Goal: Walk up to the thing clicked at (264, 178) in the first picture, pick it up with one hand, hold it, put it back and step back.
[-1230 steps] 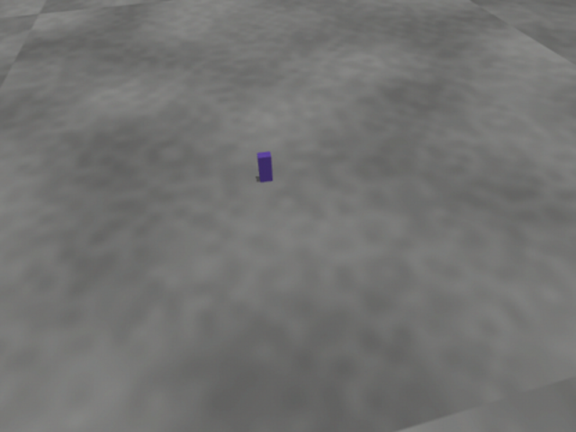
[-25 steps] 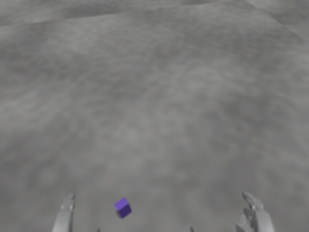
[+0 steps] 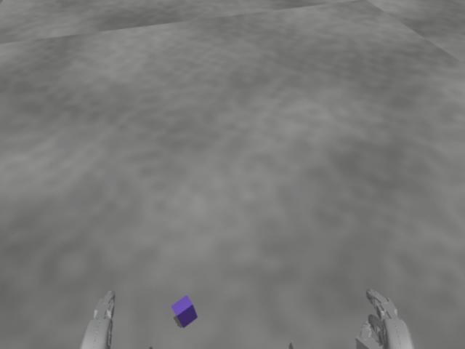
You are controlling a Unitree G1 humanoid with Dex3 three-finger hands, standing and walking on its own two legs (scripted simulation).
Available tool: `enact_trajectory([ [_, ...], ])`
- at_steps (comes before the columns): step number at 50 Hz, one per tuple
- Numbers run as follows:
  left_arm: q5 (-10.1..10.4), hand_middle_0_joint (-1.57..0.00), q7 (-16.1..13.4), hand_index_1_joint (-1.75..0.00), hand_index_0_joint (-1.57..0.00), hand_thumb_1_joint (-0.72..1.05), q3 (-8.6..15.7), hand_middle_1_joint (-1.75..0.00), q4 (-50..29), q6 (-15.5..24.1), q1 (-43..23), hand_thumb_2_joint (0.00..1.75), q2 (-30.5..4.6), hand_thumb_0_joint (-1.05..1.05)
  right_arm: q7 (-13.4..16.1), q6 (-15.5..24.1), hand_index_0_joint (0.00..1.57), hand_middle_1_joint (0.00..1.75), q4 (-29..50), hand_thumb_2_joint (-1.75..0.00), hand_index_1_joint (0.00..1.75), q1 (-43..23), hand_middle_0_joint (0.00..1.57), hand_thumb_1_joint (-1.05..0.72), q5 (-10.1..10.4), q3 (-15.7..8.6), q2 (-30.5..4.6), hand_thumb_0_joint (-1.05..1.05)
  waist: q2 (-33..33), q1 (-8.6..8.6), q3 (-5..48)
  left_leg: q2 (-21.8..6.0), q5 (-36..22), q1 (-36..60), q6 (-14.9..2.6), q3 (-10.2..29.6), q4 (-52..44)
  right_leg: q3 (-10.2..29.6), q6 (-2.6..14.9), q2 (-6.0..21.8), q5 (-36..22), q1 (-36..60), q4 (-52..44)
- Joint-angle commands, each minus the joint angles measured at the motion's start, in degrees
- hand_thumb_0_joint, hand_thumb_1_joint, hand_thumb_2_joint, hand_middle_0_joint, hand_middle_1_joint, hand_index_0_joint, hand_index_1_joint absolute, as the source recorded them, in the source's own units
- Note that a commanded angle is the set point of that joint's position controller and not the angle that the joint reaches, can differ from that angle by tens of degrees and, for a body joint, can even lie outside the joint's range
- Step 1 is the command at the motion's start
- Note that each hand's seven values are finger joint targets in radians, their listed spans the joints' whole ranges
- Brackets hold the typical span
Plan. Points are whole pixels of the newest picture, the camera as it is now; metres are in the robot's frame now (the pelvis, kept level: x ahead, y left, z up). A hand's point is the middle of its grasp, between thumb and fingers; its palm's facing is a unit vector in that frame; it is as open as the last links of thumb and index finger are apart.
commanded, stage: home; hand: left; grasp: from the side
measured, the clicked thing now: (185, 312) +0.38 +0.20 -0.64
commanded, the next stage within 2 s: stand in 0.78 s
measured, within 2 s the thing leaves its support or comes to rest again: neither
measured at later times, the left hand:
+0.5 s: hand out of the picture +0.16 +0.19 -0.06, palm faces +0.09 -0.95 -0.28, open 17.5 cm
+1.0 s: hand (130, 345) +0.17 +0.19 -0.06, palm faces +0.09 -0.95 -0.28, open 17.0 cm
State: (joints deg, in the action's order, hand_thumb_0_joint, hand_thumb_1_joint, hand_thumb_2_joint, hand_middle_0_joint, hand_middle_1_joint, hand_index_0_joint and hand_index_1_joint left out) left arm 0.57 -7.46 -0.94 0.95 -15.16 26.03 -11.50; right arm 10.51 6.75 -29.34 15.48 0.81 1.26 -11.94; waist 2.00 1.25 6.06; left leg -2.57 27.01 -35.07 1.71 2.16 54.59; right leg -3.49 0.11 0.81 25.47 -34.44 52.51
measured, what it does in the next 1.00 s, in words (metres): stands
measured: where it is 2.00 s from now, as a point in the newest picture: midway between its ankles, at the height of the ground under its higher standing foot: outside the picture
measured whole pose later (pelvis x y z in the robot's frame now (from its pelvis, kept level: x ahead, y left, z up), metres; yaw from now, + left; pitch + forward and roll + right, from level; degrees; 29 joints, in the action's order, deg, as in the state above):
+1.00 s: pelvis +0.00 +0.01 +0.00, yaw +0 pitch +8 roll -2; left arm 0.3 -7.2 -0.8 0.2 -14.5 26.6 -11.6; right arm 10.4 7.8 -29.7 15.7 0.4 1.1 -11.7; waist 1.9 0.9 6.0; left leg -2.4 27.5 -35.3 1.2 1.9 55.2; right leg -3.2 -0.4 0.9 25.6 -34.5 52.5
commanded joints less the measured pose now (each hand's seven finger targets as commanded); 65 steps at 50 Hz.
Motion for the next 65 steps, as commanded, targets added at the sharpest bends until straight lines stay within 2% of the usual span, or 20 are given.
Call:
enact_trajectory([
  [1,-0.25,-0.05,-0.82,-0.06,-0.05,-0.55,3.63,-0.06,-10.62,2.64,-1.27,0.06,-5.85,0.0,0.51,3.52,0.2,0.3,9.27,-0.9,0.3,-4.02,0.2,-0.9,-0.04,-2.38,-6.3,0.0,-1.1,0.0,4.75,2.62,-9.58,2.92,-2.26,-2.49,-8.33,0.39,-0.22,-1.08,-9.13,4.55,-10.42],
  [9,-0.4,-0.05,-0.94,-0.06,-0.05,-0.55,5.04,-0.06,-13.88,3.14,-3.54,0.05,-7.6,0.0,0.44,3.77,0.2,0.3,8.86,-0.9,0.3,-3.85,0.2,-0.9,-0.09,-2.61,-6.52,0.0,0.61,-0.36,5.68,2.38,-9.58,3.83,-1.96,-2.11,-9.16,0.0,0.18,-1.38,-8.72,4.93,-9.69],
  [11,-0.32,-0.04,-0.67,-0.05,-0.04,-0.59,2.86,-0.05,-9.7,2.74,-0.95,0.03,-4.95,0.0,0.24,3.96,0.2,0.3,8.91,-0.9,0.3,-4.22,0.2,-0.9,-0.08,-2.24,-6.22,0.0,-0.53,0.16,2.99,2.22,-7.43,2.52,-1.93,-1.74,-9.87,-0.51,0.26,-1.68,-6.54,3.63,-9.77],
  [14,-0.41,-0.05,-0.9,-0.05,-0.05,-0.58,4.43,-0.05,-13.19,3.41,-3.81,0.04,-6.98,0.0,0.35,4.07,0.2,0.3,9.07,-0.9,0.3,-3.95,0.2,-0.9,-0.23,-2.64,-6.61,0.0,-0.07,-0.03,4.81,2.17,-6.71,3.23,-1.97,-1.6,-9.99,-0.38,0.25,-1.67,-5.86,4.24,-9.84],
  [18,-0.35,-0.05,-0.53,-0.06,-0.05,-0.56,2.45,-0.06,-9.07,2.93,0.29,0.05,-4.22,0.0,0.22,4.24,0.2,0.3,8.85,-0.9,0.3,-3.49,0.2,-0.9,-0.19,-2.27,-6.0,0.0,-0.8,0.23,4.38,2.25,-9.85,3.01,-1.94,-1.84,-9.0,-0.4,0.16,-1.66,-8.96,4.23,-9.16],
  [20,-0.46,-0.05,-0.81,-0.05,-0.05,-0.57,4.24,-0.05,-13.66,3.42,-3.04,0.05,-7.12,0.0,0.41,4.19,0.2,0.3,8.75,-0.9,0.3,-3.39,0.2,-0.9,-0.26,-2.69,-6.61,0.0,-0.08,-0.14,6.6,2.17,-11.45,4.03,-1.84,-1.69,-8.88,-0.4,0.26,-1.69,-10.24,5.06,-8.78],
  [24,-0.5,-0.05,-0.7,-0.06,-0.05,-0.56,3.05,-0.06,-10.53,3.18,-1.77,0.05,-5.13,0.0,0.26,4.25,0.2,0.3,8.86,-0.9,0.3,-3.75,0.2,-0.9,-0.27,-2.41,-6.23,0.0,-0.09,0.0,4.83,1.93,-9.66,3.07,-1.71,-1.3,-9.73,-0.77,0.39,-1.91,-8.45,4.31,-8.63],
  [26,-0.65,-0.05,-1.07,-0.05,-0.05,-0.56,4.97,-0.05,-14.11,3.67,-3.37,0.05,-7.65,0.0,0.52,4.21,0.2,0.3,9.08,-0.9,0.3,-3.5,0.2,-0.9,-0.37,-2.75,-6.47,0.0,0.22,-0.2,6.44,2.14,-9.76,3.65,-1.83,-1.58,-9.13,-0.43,0.29,-1.69,-8.59,4.99,-9.1],
  [28,-0.44,-0.05,-0.59,-0.05,-0.05,-0.56,2.74,-0.06,-9.53,2.97,-0.02,0.05,-4.85,0.0,0.37,4.36,0.2,0.3,8.98,-0.9,0.3,-3.5,0.2,-0.9,-0.32,-2.19,-6.06,0.0,0.12,-0.13,4.03,2.25,-9.61,2.57,-1.88,-1.87,-9.15,-0.42,0.24,-1.67,-8.63,3.99,-9.36],
  [42,-0.43,-0.05,-0.7,-0.05,-0.05,-0.57,4.47,-0.05,-13.06,3.66,-1.59,0.04,-6.68,0.0,0.32,4.44,0.2,0.3,9.07,-0.9,0.3,-3.53,0.2,-0.9,-0.28,-2.68,-6.43,0.0,0.08,-0.53,5.09,2.21,-10.11,3.1,-1.88,-1.99,-8.78,-0.26,0.25,-1.44,-9.08,4.53,-9.18],
  [44,-0.6,-0.05,-0.45,-0.05,-0.05,-0.58,2.87,-0.05,-9.3,3.38,1.24,0.04,-4.46,0.0,0.36,4.34,0.2,0.3,8.45,-0.9,0.3,-3.05,0.2,-0.9,-0.47,-2.54,-6.06,0.0,-1.01,0.01,5.66,2.08,-11.88,3.49,-1.86,-1.84,-8.36,-0.44,0.16,-1.69,-10.6,4.85,-8.67],
  [47,-0.62,-0.2,-0.62,-0.29,-0.2,-0.34,3.46,-0.29,-11.14,3.47,-1.23,0.28,-5.43,0.0,0.5,4.4,0.2,0.3,8.6,-0.9,0.3,-2.87,0.2,-0.9,-0.44,-2.67,-6.3,0.0,-0.95,0.51,5.5,2.01,-11.65,3.99,-1.89,-2.01,-8.3,-0.27,0.01,-1.72,-10.64,4.16,-8.77],
  [50,-0.52,-0.2,-0.66,-0.3,-0.2,-0.1,4.06,-0.3,-11.77,3.36,-0.64,0.52,-6.24,0.0,0.62,4.38,0.2,0.3,8.74,-0.9,0.3,-2.95,0.2,-0.9,-0.47,-2.72,-6.38,0.0,-1.06,0.21,5.4,2.1,-12.5,3.94,-1.97,-2.14,-7.91,-0.22,-0.09,-1.54,-11.8,4.69,-9.08],
  [51,-0.57,-0.2,-0.42,-0.3,-0.2,-0.02,2.03,-0.3,-8.15,3.04,1.27,0.6,-3.86,0.0,0.61,4.38,0.2,0.3,8.47,-0.9,0.3,-2.9,0.2,-0.9,-0.46,-2.45,-6.08,0.0,-2.56,0.68,4.7,2.12,-12.75,3.46,-2.09,-2.15,-7.71,-0.19,-0.19,-1.52,-12.22,4.71,-8.98],
  [53,-0.44,-0.2,-0.81,-0.3,-0.2,0.14,4.87,-0.3,-14.46,3.65,-2.59,0.76,-7.28,0.0,0.62,4.21,0.2,0.3,8.54,-0.9,0.3,-2.73,0.2,-0.9,-0.41,-2.79,-6.45,0.0,0.45,-0.43,7.24,2.13,-13.83,4.24,-1.83,-2.1,-7.95,-0.02,0.16,-1.37,-12.93,5.9,-8.47],
  [56,-0.44,-0.2,-0.72,-0.3,-0.2,0.38,3.22,-0.3,-11.6,3.19,-0.64,0.9,-5.76,0.0,0.61,4.27,0.2,0.3,9.03,-0.9,0.3,-3.63,0.2,-0.9,-0.44,-2.84,-6.73,0.0,-1.16,-0.05,4.82,2.13,-13.07,3.46,-1.9,-2.0,-8.1,-0.27,0.06,-1.43,-12.07,5.09,-8.88],
  [57,-0.44,-0.2,-0.56,-0.3,-0.2,0.46,2.7,-0.3,-9.78,3.05,0.73,0.9,-4.56,0.0,0.48,4.21,0.2,0.3,8.6,-0.9,0.3,-3.07,0.2,-0.9,-0.42,-2.48,-6.07,0.0,-1.68,0.12,4.34,2.11,-12.71,3.38,-2.02,-2.09,-8.04,-0.28,0.04,-1.51,-11.83,4.64,-9.15],
  [58,-5.91,-0.2,1.88,-0.3,-0.2,0.54,5.75,-0.3,10.33,9.67,-11.39,0.9,-12.82,0.0,-2.93,-0.16,0.2,0.3,-3.32,-0.9,0.3,-6.37,0.2,-0.9,-6.85,-4.79,-14.5,0.0,-6.15,-1.94,-3.06,0.65,-19.02,4.55,-3.46,0.88,-10.06,5.86,3.85,3.84,-14.29,11.72,-11.52],
  [59,-6.47,-0.2,3.41,-0.3,-0.2,0.62,6.32,-0.3,14.12,12.28,-9.41,0.9,-14.12,0.0,-4.69,-1.76,0.2,0.3,-6.21,-0.9,0.3,-4.96,0.2,-0.9,-7.27,-5.33,-13.9,0.0,-7.39,-1.98,1.37,0.08,-20.02,8.03,-4.68,-0.37,-9.56,7.77,5.13,4.9,-18.76,13.61,-11.61],
  [65,-3.23,-0.2,5.66,-0.3,-0.2,0.9,5.04,-0.3,27.71,16.52,-13.78,0.9,-15.18,0.0,-8.82,-3.35,0.2,0.3,-10.91,-0.9,0.3,-5.94,0.2,-0.9,-3.69,-5.87,-13.4,0.0,-3.3,-2.0,0.84,0.41,-15.32,15.0,-4.98,1.65,-16.06,7.94,4.08,5.36,-14.45,14.08,-15.55],
])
